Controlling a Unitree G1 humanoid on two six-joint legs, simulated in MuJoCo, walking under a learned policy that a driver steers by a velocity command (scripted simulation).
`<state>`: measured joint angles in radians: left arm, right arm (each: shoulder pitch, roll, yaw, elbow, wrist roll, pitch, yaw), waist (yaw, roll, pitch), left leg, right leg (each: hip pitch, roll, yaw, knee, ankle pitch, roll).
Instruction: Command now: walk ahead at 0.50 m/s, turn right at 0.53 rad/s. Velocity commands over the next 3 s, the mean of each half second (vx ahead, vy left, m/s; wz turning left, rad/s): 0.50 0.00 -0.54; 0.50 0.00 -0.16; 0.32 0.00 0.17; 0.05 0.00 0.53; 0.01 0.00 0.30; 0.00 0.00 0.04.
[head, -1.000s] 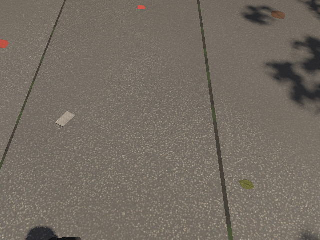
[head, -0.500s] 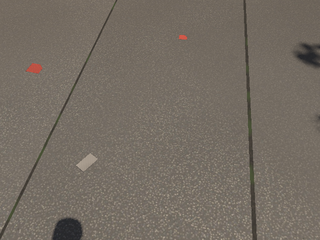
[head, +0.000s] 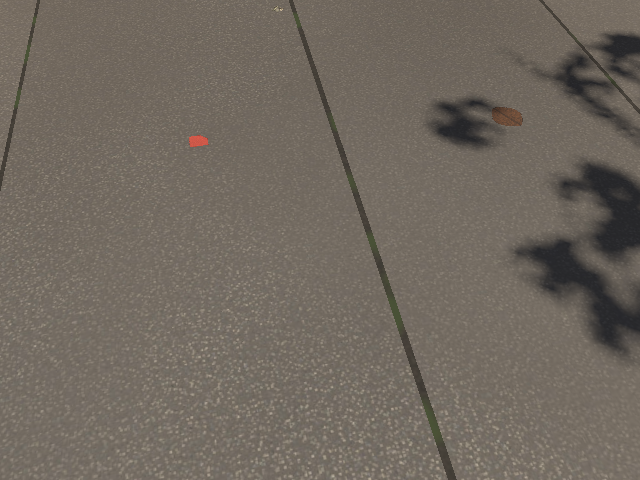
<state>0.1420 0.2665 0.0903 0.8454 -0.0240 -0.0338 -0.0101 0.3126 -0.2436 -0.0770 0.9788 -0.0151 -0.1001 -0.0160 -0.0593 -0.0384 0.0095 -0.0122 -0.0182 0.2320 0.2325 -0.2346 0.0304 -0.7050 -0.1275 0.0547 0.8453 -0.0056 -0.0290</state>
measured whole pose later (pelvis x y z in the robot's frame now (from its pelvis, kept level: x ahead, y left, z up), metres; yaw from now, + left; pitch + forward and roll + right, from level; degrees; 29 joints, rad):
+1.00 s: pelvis +0.57 -0.10 +0.00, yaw -20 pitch +2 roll +1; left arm 0.16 0.28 0.06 0.73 0.00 -0.07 0.00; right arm 0.34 -0.26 -0.05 0.88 0.00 -0.09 0.02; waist -0.06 -0.04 0.01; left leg -0.11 -0.06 0.04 0.26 -0.18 0.06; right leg -0.68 -0.12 0.05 0.82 -0.08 0.00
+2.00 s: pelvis +0.82 -0.21 +0.00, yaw +5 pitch +3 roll -2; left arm 0.06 0.31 0.08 0.79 0.00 0.01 0.03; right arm 0.17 -0.31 -0.08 0.64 0.01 0.03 -0.03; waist -0.01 -0.01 0.05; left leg -0.35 -0.05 -0.10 0.46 -0.17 0.05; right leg -0.50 0.01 0.07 0.86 -0.37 0.07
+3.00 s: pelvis +0.82 -0.21 -0.01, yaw +13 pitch -2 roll +0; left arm 0.18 0.26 0.04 1.00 0.00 0.00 0.03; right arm 0.23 -0.23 -0.03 0.80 -0.01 0.00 -0.02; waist 0.02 0.00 0.04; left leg -0.18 -0.03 -0.05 0.51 -0.30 0.01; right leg -0.21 -0.04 0.03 0.49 -0.26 0.06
